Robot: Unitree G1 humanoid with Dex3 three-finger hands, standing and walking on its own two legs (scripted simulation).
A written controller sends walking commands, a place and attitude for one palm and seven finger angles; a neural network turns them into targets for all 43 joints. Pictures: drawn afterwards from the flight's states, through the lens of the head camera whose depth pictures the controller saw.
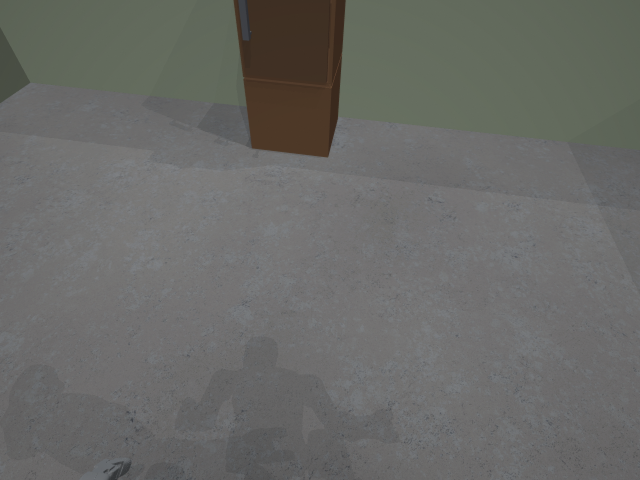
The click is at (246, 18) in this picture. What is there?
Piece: cupboard door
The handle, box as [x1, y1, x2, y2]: [238, 0, 251, 40]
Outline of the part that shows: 238,0 243,39 248,40 250,38 251,31 249,30 246,0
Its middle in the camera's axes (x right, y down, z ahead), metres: -0.31 -0.91 +1.57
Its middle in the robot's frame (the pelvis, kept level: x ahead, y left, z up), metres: +1.77 +0.39 -0.08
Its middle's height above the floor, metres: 0.69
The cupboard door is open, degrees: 0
